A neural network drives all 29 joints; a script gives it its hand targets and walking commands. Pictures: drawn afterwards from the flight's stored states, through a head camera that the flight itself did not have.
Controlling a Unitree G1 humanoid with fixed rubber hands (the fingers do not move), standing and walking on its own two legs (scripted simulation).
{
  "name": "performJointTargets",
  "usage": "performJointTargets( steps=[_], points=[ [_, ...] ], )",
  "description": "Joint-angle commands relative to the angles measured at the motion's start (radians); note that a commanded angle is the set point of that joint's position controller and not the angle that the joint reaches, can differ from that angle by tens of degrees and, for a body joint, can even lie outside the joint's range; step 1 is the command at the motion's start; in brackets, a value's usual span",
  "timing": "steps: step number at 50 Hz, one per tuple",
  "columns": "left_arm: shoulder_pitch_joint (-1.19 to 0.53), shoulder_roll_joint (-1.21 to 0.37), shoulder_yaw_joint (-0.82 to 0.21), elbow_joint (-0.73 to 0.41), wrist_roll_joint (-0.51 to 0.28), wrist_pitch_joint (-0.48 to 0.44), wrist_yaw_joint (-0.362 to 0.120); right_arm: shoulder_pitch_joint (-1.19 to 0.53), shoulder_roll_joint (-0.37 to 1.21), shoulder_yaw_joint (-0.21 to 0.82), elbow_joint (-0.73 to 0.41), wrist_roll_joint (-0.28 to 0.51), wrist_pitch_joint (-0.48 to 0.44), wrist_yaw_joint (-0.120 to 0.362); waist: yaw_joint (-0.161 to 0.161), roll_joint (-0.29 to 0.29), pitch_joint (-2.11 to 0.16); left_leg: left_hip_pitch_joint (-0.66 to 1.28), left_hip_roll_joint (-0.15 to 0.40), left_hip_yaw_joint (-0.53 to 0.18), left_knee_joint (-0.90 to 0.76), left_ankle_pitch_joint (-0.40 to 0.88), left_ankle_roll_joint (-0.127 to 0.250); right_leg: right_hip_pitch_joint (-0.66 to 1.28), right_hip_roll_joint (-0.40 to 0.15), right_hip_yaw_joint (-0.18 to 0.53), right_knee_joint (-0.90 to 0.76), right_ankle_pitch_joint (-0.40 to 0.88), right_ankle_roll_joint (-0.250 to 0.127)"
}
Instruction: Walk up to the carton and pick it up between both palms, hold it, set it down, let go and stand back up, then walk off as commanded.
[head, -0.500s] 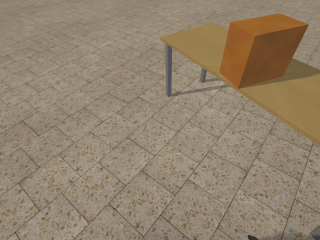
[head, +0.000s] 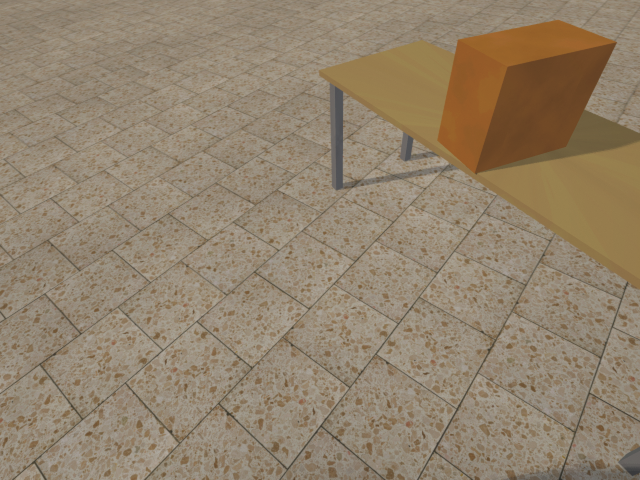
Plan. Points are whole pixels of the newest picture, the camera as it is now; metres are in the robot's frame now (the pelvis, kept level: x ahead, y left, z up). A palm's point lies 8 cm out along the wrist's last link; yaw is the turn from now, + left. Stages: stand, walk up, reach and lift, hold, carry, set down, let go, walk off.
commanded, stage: stand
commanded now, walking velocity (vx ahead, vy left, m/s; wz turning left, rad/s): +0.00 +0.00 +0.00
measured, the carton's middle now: (516, 97) +1.04 -0.53 -0.03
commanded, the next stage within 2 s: none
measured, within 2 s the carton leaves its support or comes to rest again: neither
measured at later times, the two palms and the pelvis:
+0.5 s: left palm out of the picture +0.07 +0.25 -0.12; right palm out of the picture +0.08 -0.24 -0.13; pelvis +0.00 +0.00 +0.00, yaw +0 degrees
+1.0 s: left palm out of the picture +0.06 +0.25 -0.12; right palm out of the picture +0.07 -0.24 -0.12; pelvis -0.01 +0.00 +0.01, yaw +0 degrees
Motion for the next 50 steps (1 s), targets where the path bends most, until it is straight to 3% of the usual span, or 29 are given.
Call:
performJointTargets(
  steps=[1, 50],
  points=[
    [-0.104, 0.286, 0.054, -0.034, -0.018, -0.03, 0.009, -0.09, -0.271, -0.065, -0.001, -0.015, -0.029, -0.006, -0.001, -0.027, 0.022, 0.049, 0.089, -0.127, -0.194, 0.103, 0.072, 0.026, -0.106, 0.173, -0.281, 0.118, -0.062],
    [-0.105, 0.282, 0.048, 0.007, -0.018, -0.031, 0.005, -0.096, -0.264, -0.058, 0.04, -0.017, -0.028, -0.002, 0.003, -0.023, -0.033, 0.096, 0.1, -0.114, -0.252, 0.105, 0.061, 0.068, -0.108, 0.159, -0.341, 0.12, -0.047]
  ],
)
